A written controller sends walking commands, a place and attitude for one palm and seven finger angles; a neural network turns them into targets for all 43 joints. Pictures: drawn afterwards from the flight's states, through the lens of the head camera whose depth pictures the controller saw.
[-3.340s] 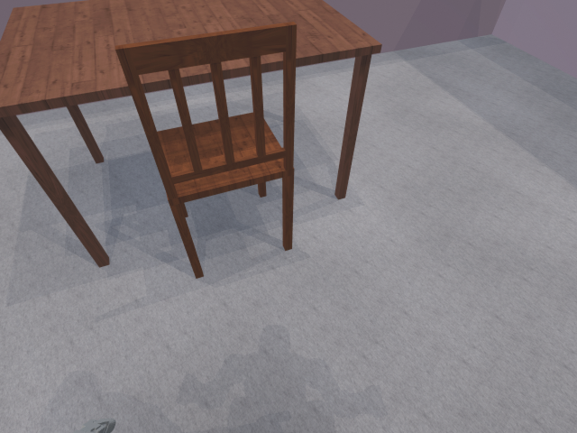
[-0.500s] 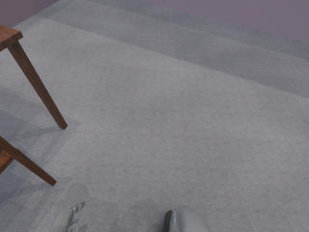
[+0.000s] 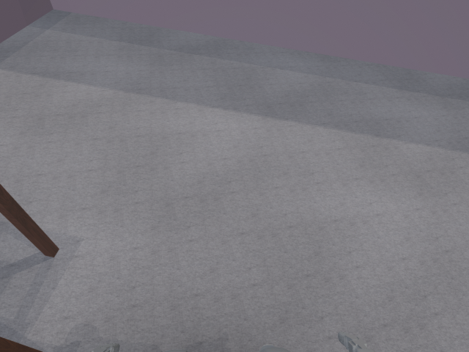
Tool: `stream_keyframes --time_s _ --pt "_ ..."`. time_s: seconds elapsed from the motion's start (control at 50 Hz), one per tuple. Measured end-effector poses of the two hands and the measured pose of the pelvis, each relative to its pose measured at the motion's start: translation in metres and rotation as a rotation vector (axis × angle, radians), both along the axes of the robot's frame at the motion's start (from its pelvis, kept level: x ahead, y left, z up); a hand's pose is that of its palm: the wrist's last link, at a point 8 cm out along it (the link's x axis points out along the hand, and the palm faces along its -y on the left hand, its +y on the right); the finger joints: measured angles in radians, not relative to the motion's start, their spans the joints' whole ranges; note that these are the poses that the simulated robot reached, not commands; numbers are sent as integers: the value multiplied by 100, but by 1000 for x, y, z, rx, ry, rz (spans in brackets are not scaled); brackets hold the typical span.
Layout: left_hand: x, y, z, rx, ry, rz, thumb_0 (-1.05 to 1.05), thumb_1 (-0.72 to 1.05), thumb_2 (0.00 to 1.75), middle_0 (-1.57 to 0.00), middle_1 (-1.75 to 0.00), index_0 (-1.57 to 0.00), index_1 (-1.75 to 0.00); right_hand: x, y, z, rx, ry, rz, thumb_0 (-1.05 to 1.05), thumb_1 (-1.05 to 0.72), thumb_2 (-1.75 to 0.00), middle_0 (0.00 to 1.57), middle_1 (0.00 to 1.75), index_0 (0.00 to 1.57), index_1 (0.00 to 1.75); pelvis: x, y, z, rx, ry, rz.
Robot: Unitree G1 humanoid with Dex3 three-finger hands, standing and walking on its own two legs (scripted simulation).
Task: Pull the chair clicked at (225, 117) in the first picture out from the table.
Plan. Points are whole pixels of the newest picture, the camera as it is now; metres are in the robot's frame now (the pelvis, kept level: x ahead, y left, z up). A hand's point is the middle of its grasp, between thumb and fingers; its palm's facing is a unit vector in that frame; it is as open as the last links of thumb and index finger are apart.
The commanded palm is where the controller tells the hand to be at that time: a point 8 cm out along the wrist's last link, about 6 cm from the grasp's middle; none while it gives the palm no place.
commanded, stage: walk to a spot facing it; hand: left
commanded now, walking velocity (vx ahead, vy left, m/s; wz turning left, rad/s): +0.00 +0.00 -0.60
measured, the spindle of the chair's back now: out of the picture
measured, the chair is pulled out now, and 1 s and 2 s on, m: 0.00 0.00 0.00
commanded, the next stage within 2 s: turn to face it in 1.60 s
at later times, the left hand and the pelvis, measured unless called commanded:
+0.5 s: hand (168, 323) +0.19 +0.14 -0.15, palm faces -0.33 -0.91 -0.25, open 7.3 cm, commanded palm none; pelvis +0.01 -0.01 +0.00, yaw -20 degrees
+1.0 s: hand (168, 308) +0.22 +0.14 -0.16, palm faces -0.55 -0.81 -0.19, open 7.3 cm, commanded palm none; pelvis +0.03 +0.03 +0.01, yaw -38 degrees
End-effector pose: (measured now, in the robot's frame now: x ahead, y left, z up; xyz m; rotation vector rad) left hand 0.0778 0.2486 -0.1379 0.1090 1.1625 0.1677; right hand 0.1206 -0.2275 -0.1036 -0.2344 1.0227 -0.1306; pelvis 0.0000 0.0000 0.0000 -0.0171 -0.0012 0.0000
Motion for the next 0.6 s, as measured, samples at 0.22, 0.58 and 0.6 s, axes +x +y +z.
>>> stream_keyframes --time_s 0.22,0.58,0.6 --pt "9 31 13 15 149 -114 1 91 89 -20 -29 -20 -30 -55 5 17 -19 94 -203 0 -90 -90 21 30 20 30 18 24 22 -29 -1 -164" --pt "134 -82 34 85 -64 -473 1 91 89 -20 -30 -20 -30 -200 -35 -32 81 325 -567 1 -91 -90 20 30 20 30 11 -16 8 23 -9 -402" --pt "136 -85 37 87 -62 -486 1 91 89 -20 -30 -20 -30 -198 -36 -30 82 307 -575 1 -91 -90 20 30 20 30 11 -17 10 26 -8 -414"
